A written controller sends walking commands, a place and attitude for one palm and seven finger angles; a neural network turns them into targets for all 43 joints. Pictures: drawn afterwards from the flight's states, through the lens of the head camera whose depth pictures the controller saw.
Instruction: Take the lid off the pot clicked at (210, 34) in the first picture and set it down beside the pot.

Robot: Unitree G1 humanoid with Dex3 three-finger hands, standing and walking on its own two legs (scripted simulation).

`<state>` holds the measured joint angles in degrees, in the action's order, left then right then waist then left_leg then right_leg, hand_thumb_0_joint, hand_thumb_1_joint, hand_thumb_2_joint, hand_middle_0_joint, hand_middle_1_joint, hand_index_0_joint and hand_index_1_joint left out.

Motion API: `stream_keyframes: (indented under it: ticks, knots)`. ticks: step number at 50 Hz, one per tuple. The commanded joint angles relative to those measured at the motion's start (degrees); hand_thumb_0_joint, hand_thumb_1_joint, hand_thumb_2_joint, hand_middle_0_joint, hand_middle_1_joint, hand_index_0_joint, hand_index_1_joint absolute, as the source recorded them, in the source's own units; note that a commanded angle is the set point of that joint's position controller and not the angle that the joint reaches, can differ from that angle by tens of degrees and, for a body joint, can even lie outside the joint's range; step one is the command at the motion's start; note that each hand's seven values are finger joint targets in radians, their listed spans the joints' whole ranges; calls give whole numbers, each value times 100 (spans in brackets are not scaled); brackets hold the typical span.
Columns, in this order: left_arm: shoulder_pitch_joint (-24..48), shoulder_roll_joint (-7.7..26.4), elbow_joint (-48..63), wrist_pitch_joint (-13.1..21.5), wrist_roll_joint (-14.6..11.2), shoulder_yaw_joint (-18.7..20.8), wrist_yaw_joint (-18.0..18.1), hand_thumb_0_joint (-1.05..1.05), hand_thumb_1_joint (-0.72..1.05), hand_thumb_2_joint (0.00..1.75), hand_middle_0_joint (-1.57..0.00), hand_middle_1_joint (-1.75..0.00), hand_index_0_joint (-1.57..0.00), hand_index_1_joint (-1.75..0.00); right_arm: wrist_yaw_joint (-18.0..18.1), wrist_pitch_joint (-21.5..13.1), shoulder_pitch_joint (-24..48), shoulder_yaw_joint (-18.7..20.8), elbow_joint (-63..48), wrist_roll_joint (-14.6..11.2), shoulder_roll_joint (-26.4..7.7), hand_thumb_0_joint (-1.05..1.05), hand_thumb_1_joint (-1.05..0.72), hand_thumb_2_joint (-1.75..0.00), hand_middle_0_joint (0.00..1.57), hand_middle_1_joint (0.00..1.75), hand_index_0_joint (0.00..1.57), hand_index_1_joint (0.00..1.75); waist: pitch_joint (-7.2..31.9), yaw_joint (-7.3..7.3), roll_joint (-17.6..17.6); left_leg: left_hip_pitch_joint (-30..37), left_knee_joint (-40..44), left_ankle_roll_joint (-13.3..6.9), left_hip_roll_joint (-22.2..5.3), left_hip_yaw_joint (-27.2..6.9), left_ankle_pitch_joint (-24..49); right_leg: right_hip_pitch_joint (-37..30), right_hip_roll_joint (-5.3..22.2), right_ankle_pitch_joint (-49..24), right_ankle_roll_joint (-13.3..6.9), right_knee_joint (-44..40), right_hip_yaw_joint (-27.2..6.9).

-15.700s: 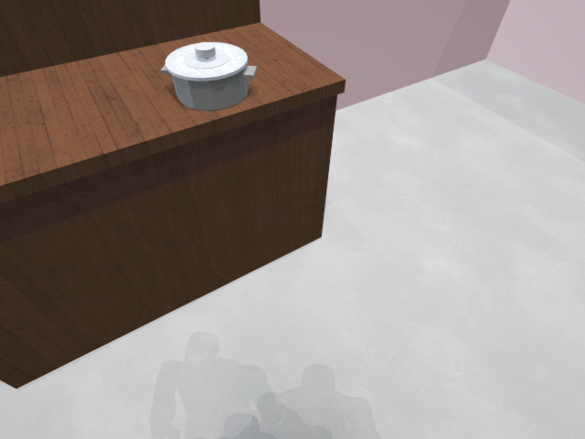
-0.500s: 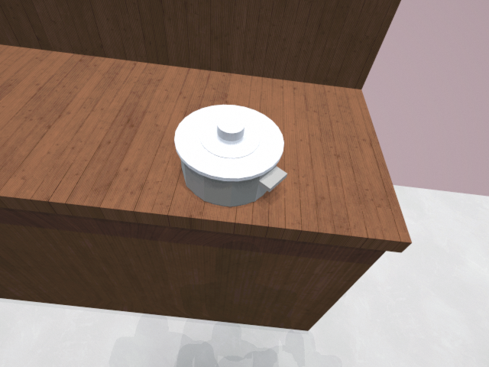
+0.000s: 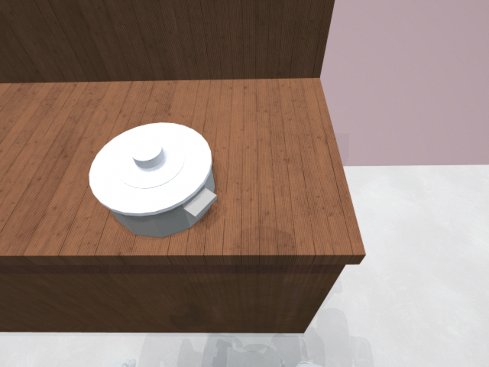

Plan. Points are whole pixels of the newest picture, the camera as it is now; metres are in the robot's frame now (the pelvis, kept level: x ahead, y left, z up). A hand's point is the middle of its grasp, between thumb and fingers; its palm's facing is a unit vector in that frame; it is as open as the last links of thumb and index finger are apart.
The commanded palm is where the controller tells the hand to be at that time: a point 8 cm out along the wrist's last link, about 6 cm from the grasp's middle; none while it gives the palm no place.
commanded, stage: come to a stop and stand still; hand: left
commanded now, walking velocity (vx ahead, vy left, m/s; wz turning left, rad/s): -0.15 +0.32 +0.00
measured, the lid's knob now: (147, 153) +0.42 +0.17 +0.12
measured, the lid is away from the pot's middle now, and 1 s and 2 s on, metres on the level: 0.00 0.00 0.00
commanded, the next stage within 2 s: look again from close up in 1.40 s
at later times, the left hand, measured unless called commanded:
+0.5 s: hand out of the picture -0.04 +0.25 -0.17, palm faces +0.12 -0.97 -0.21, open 7.4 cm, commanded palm none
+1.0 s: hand out of the picture -0.05 +0.20 -0.16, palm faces +0.02 -0.98 -0.18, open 7.3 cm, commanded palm none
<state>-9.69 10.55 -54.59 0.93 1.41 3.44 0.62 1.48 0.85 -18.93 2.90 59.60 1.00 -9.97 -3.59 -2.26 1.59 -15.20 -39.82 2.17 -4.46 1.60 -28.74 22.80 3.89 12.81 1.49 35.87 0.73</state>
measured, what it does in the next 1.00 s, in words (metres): steps on the spot: left foot, then right foot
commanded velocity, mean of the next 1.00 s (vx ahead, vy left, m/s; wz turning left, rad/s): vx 0.03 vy -0.03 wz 0.00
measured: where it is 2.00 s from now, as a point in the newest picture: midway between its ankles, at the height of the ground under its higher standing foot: outside the picture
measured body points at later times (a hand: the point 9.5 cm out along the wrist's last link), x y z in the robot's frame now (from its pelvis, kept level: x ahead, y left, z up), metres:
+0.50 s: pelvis -0.05 +0.05 +0.01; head -0.07 +0.08 +0.46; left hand -0.04 +0.30 -0.15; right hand +0.01 -0.18 -0.12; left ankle -0.04 +0.12 -0.72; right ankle -0.01 -0.10 -0.66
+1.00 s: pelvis -0.05 +0.04 +0.02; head -0.06 +0.03 +0.47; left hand -0.05 +0.25 -0.14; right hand -0.13 -0.16 -0.14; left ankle -0.04 +0.12 -0.72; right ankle -0.08 -0.08 -0.72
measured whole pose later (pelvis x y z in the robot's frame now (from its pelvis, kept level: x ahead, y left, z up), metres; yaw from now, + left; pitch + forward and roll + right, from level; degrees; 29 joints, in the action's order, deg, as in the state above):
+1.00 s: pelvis -0.05 +0.04 +0.02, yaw +0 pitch +0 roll +0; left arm -18.1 7.3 -65.0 0.4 0.6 0.5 2.3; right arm 1.9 -0.8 -24.4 0.4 67.5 0.3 -6.3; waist 2.6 -2.5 0.4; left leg -12.9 -25.4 -2.8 1.5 4.1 -13.0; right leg 8.7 -0.5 16.7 -0.4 25.2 -0.3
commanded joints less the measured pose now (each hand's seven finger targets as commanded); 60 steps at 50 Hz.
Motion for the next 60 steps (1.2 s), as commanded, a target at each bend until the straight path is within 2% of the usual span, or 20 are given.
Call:
stream_keyframes:
  ticks: [1, 3, 5, 6, 10, 14, 16, 17, 19, 20, 21, 22, 25, 29, 37, 41, 43, 45, 49, 60]
  knots:
    - [-682, 1170, 171, 52, 22, 211, 146, 0, 90, 90, -20, -30, -20, -30, 71, 84, -455, 90, -302, -32, -238, 0, -90, -90, 20, 30, 20, 30, 596, 268, -2141, -1079, -1564, -106, 320, -137, -737, -1326, 1620, -3554, -1034, -1310, -1746]
    - [-685, 1027, 180, 20, -6, 198, 221, 0, 90, 90, -20, -30, -20, -30, 62, 112, -238, 148, -326, -39, -488, 0, -90, -90, 20, 30, 20, 30, 702, 367, -2044, -1380, -2051, -6, 336, -283, -404, -1737, 1558, -4547, -1201, -1082, -1407]
    - [-771, 1128, 193, -22, -5, 258, 286, 0, 90, 90, -20, -30, -20, -30, 13, 171, 10, 157, -430, -43, -502, 0, -90, -90, 20, 30, 20, 30, 851, 446, -1352, -1483, -2393, 45, 397, -297, -180, -1714, 1730, -4382, -1364, -1089, -1352]
    - [-802, 1123, 216, -22, -3, 267, 303, 0, 90, 90, -20, -30, -20, -30, -12, 217, 198, 153, -502, -20, -460, 0, -90, -90, 20, 30, 20, 30, 767, 459, -1043, -1467, -2521, 53, 404, -337, 9, -1424, 1726, -4065, -1355, -1179, -1339]
    - [-544, 1198, 365, -56, 64, 291, 352, 0, 90, 90, -20, -30, -20, -30, -121, 291, 152, 163, -656, 17, -372, 0, -90, -90, 20, 30, 20, 30, 794, 334, -1112, -1186, -2256, 54, 398, -281, 419, -795, 1702, -1984, -1327, -1526, -1252]
    - [-346, 1231, 522, -142, 122, 288, 278, 0, 90, 90, -20, -30, -20, -30, -168, 161, 100, 114, -759, -23, -251, 0, -90, -90, 20, 30, 20, 30, 710, 283, -1230, -197, -362, -102, 526, 74, 596, -242, 1386, -191, -1070, -1662, -1194]
    - [-230, 1118, 549, -227, 94, 233, 218, 0, 90, 90, -20, -30, -20, -30, -146, 53, -423, 83, -542, -41, -248, 0, -90, -90, 20, 30, 20, 30, 702, 50, -967, 1103, 941, -130, 688, 394, 1207, 554, 1001, 1130, -685, -1518, -978]
    - [-221, 937, 551, -273, 68, 160, 191, 0, 90, 90, -20, -30, -20, -30, -118, 3, -596, 75, -494, -33, -350, 0, -90, -90, 20, 30, 20, 30, 630, -54, -486, 1429, 1520, -154, 492, 174, 1034, 878, 686, 1703, -482, -1005, -696]
    - [-297, 317, 590, -329, -11, 35, 170, 0, 90, 90, -20, -30, -20, -30, -60, -28, -182, 149, -764, 98, -950, 0, -90, -90, 20, 30, 20, 30, -79, -16, 1927, -150, 3186, -819, -1130, -2245, -869, 1172, -481, 1946, 43, 1210, 129]
    - [-386, 431, 602, -333, 6, 47, 168, 0, 90, 90, -20, -30, -20, -30, -46, 7, 153, 144, -943, 112, -1059, 0, -90, -90, 20, 30, 20, 30, -332, 137, 1331, -1092, 3434, -1096, -1364, -2350, -1205, 760, -388, 1686, -38, 1794, -199]
    - [-384, 410, 375, -331, 49, 44, 171, 0, 90, 90, -20, -30, -20, -30, -15, -96, 333, 63, -823, 111, -829, 0, -90, -90, 20, 30, 20, 30, -268, 239, 1471, -1191, 3548, -979, -1066, -2459, -1235, 686, -307, 1164, -38, 2184, -533]
    - [-601, 482, 197, -325, 60, 98, 115, 0, 90, 90, -20, -30, -20, -30, 17, -120, 582, 29, -800, 88, -707, 0, -90, -90, 20, 30, 20, 30, -391, 413, 947, -1147, 3394, -947, -944, -2240, -1030, 753, -353, 771, -35, 2607, -552]
    - [-976, 410, -65, -219, 46, 60, 25, 0, 90, 90, -20, -30, -20, -30, 34, -265, 391, -15, -700, 13, -606, 0, -90, -90, 20, 30, 20, 30, -237, 403, -146, -505, 3183, -899, -764, -1560, -23, 918, -364, 302, -13, 2808, -423]
    - [-958, 425, -126, -213, 29, 35, 29, 0, 90, 90, -20, -30, -20, -30, 121, -318, -321, -46, -313, 5, -487, 0, -90, -90, 20, 30, 20, 30, 16, 108, 151, 532, 3037, -860, -856, -1591, 537, 1274, -287, 329, -13, 2461, -467]
    - [-913, 185, -332, -248, 2, -113, 17, 0, 90, 90, -20, -30, -20, -30, 152, -303, -692, -43, 139, 42, -522, 0, -90, -90, 20, 30, 20, 30, 222, -11, 462, 544, 2944, -1082, -988, -1609, 1059, 169, -186, 1152, -132, 446, -260]
    - [-1368, 8, -665, -193, -23, -174, 68, 0, 90, 90, -20, -30, -20, -30, 118, -264, -597, -39, 298, -1, -490, 0, -90, -90, 20, 30, 20, 30, 256, 221, -13, -224, 2709, -884, -732, -1389, 238, -1126, -284, 350, -181, -982, -102]
    - [-1457, 87, -799, -107, -57, -207, 134, 0, 90, 90, -20, -30, -20, -30, 97, -254, -660, -101, 404, -50, -234, 0, -90, -90, 20, 30, 20, 30, 151, 203, -373, -662, 2310, -562, -279, -948, 361, -1700, 18, 42, -282, -1560, -546]
    - [-1333, 163, -822, -52, -103, -248, 168, 0, 90, 90, -20, -30, -20, -30, 71, -252, -688, -176, 478, -72, 7, 0, -90, -90, 20, 30, 20, 30, -92, 129, -380, -363, 2054, -418, 30, -561, 1003, -1202, 346, 333, -476, -1841, -793]
    - [-1255, 3, -973, 58, -122, -294, 182, 0, 90, 90, -20, -30, -20, -30, 84, -281, -825, -202, 699, -66, -20, 0, -90, -90, 20, 30, 20, 30, 42, 84, -154, 401, 1988, -448, -86, -546, 2136, -1051, 153, -616, -396, -1646, -558]
    - [-1430, 4, -1074, 116, -117, -326, 216, 0, 90, 90, -20, -30, -20, -30, 100, -243, -689, -228, 776, -91, 37, 0, -90, -90, 20, 30, 20, 30, -238, 139, -372, 462, 1968, -430, -101, -441, 2214, -1130, 167, -925, -374, -1893, -587]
